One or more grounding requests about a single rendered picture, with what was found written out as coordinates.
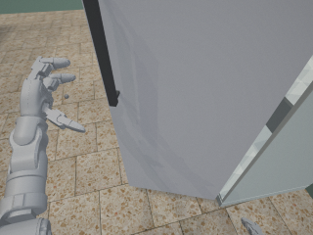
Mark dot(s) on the left robot upper arm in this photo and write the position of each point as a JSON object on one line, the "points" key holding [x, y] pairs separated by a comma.
{"points": [[37, 226]]}

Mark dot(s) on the robot right hand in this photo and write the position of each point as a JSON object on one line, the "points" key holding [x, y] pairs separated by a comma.
{"points": [[252, 227]]}

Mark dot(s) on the robot left forearm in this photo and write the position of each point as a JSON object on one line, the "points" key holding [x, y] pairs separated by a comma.
{"points": [[24, 196]]}

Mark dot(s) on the fridge door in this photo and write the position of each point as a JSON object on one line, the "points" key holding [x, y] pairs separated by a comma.
{"points": [[198, 80]]}

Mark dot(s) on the robot left hand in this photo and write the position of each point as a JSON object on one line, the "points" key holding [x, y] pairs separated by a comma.
{"points": [[38, 88]]}

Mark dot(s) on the handle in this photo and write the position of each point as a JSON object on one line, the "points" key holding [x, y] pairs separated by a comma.
{"points": [[94, 18]]}

